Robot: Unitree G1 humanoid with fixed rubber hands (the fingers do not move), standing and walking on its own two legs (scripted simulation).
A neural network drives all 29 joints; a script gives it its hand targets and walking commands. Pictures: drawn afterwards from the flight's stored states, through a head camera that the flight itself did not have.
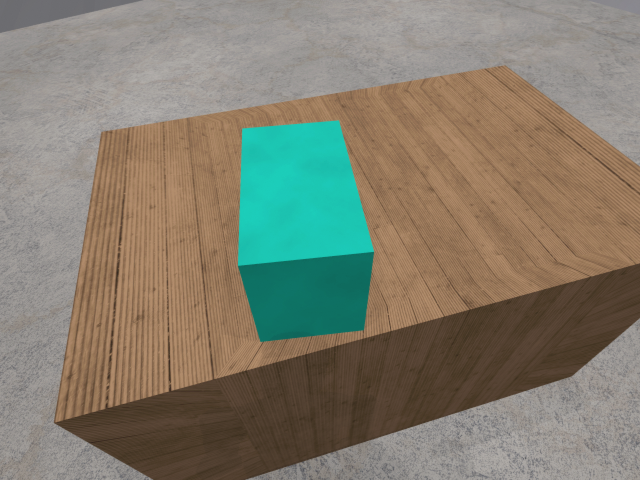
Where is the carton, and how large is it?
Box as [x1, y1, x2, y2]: [238, 120, 373, 341]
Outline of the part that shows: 338,120 242,128 238,267 260,341 363,329 373,249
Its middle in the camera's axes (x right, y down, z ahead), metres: -0.03 -0.02 +0.65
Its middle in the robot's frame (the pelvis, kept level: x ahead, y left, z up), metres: +0.52 +0.03 +0.00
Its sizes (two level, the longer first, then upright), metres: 0.298 0.167 0.199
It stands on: a pedestal, 0.66 m high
